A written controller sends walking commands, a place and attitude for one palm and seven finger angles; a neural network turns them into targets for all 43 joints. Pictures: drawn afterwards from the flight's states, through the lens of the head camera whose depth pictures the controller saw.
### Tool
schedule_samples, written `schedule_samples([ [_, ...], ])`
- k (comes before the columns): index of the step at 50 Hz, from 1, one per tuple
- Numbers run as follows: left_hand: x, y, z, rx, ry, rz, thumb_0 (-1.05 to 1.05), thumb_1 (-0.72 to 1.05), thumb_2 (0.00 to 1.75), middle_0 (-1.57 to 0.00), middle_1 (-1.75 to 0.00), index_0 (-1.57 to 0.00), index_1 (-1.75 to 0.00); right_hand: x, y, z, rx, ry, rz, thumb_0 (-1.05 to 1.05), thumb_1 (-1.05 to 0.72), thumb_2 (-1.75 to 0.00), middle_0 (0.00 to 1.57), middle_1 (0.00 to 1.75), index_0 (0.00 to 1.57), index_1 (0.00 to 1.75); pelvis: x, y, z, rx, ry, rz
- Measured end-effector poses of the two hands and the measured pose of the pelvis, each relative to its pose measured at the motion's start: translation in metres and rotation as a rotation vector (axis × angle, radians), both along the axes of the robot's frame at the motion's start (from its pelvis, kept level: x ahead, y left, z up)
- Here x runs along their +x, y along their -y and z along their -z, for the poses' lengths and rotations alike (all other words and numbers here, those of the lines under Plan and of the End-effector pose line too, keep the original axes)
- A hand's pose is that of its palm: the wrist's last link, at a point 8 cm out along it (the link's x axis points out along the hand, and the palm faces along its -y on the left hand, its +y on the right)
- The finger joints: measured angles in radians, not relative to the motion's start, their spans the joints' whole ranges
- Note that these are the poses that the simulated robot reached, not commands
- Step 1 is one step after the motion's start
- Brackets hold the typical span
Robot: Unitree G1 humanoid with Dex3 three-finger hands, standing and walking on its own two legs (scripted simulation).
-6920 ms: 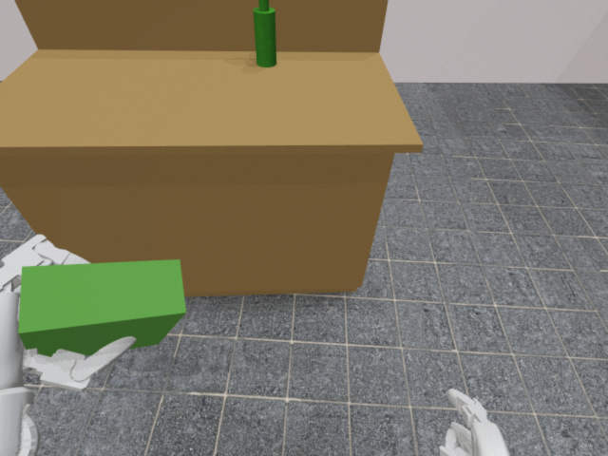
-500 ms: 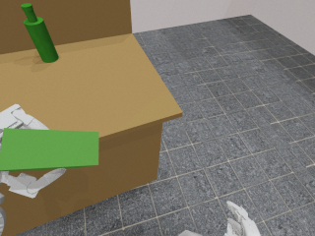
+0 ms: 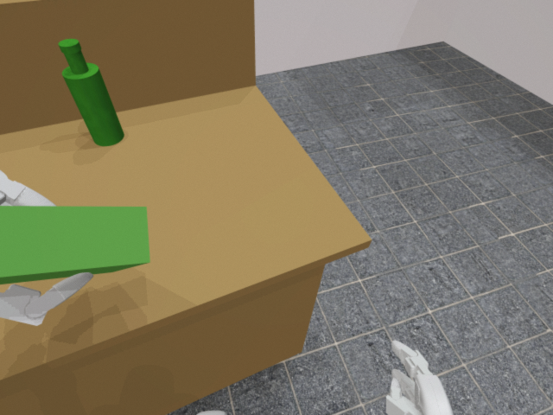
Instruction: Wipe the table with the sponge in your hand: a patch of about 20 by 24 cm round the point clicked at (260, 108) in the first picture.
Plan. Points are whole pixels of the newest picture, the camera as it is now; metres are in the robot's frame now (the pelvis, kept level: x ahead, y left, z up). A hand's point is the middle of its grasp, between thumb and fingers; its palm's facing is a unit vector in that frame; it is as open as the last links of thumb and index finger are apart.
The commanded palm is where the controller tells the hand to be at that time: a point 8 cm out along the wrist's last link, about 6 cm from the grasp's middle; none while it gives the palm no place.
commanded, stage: come to a stop and stand still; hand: left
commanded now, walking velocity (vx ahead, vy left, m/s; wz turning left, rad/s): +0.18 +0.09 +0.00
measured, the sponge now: (85, 246) +0.24 +0.21 +0.19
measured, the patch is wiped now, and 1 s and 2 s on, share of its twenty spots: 0.00 0.00 0.00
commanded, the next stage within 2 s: look again from close up in 1.64 s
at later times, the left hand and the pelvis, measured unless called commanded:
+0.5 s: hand (22, 206) +0.26 +0.27 +0.22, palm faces +0.34 -0.81 -0.48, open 9.6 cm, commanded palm +0.21 +0.32 +0.20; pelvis +0.04 +0.04 +0.02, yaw -2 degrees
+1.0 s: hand out of the picture +0.31 +0.33 +0.26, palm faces +0.47 -0.75 -0.46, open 9.6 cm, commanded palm +0.21 +0.32 +0.20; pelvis +0.04 +0.05 +0.03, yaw -3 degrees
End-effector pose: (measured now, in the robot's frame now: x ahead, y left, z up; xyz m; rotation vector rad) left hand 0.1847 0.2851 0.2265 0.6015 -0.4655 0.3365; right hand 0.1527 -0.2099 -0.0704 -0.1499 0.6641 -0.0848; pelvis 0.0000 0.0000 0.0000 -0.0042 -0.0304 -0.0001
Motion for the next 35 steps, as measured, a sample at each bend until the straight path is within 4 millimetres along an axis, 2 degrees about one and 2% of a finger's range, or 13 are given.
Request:
schedule_samples([
  [3, 0.002, -0.009, 0.005, -0.044, -0.053, -0.012, 0.00, -0.45, 1.00, -0.80, -1.33, -0.80, -1.33, 0.002, -0.010, 0.011, 0.006, -0.090, -0.024, 0.01, -0.90, -0.90, 0.20, 0.30, 0.20, 0.30, 0.013, -0.014, -0.006, -0.012, -0.005, -0.018],
  [7, 0.008, -0.033, 0.022, -0.104, -0.135, -0.057, 0.00, -0.45, 1.00, -0.80, -1.33, -0.80, -1.33, 0.008, -0.021, 0.007, -0.030, -0.178, -0.039, 0.01, -0.90, -0.90, 0.20, 0.30, 0.20, 0.30, 0.028, -0.031, -0.016, 0.011, -0.019, -0.002],
  [12, 0.033, -0.058, 0.039, -0.148, -0.112, -0.065, 0.00, -0.45, 1.00, -0.80, -1.33, -0.80, -1.33, 0.034, -0.034, 0.005, -0.096, -0.133, -0.022, 0.01, -0.90, -0.90, 0.20, 0.30, 0.20, 0.30, 0.038, -0.051, -0.005, 0.016, 0.010, 0.005],
  [16, 0.052, -0.055, 0.025, -0.170, -0.062, -0.020, 0.00, -0.45, 1.00, -0.80, -1.33, -0.80, -1.33, 0.056, -0.051, -0.016, -0.074, -0.065, -0.041, 0.01, -0.90, -0.90, 0.20, 0.30, 0.20, 0.30, 0.040, -0.051, -0.014, 0.015, 0.019, 0.003],
  [21, 0.050, -0.033, -0.009, -0.092, -0.014, 0.080, 0.00, -0.45, 1.00, -0.80, -1.33, -0.80, -1.33, 0.076, -0.061, -0.041, -0.017, 0.055, -0.062, 0.01, -0.90, -0.90, 0.20, 0.30, 0.20, 0.30, 0.043, -0.048, -0.023, -0.009, 0.002, 0.024],
  [23, 0.046, -0.027, -0.014, -0.046, -0.036, 0.090, 0.00, -0.45, 1.00, -0.80, -1.33, -0.80, -1.33, 0.080, -0.059, -0.043, 0.000, 0.084, -0.059, 0.01, -0.90, -0.90, 0.20, 0.30, 0.20, 0.30, 0.045, -0.044, -0.022, -0.005, -0.006, 0.030],
  [26, 0.041, -0.028, -0.009, -0.024, -0.112, 0.052, 0.00, -0.45, 1.00, -0.80, -1.33, -0.80, -1.33, 0.080, -0.050, -0.039, 0.010, 0.076, -0.043, 0.01, -0.90, -0.90, 0.20, 0.30, 0.20, 0.30, 0.044, -0.039, -0.024, -0.023, -0.003, 0.028],
  [31, 0.034, -0.038, 0.022, -0.156, -0.240, -0.069, 0.00, -0.45, 1.00, -0.80, -1.33, -0.80, -1.33, 0.062, -0.024, -0.027, -0.023, 0.008, 0.004, 0.01, -0.90, -0.90, 0.20, 0.30, 0.20, 0.30, 0.046, -0.033, -0.026, -0.016, -0.013, 0.036],
  [35, 0.035, -0.032, 0.045, -0.267, -0.279, -0.092, 0.00, -0.45, 1.00, -0.80, -1.33, -0.80, -1.33, 0.044, -0.005, -0.021, -0.085, -0.053, 0.038, 0.01, -0.90, -0.90, 0.20, 0.30, 0.20, 0.30, 0.047, -0.033, -0.025, -0.017, 0.000, 0.038],
])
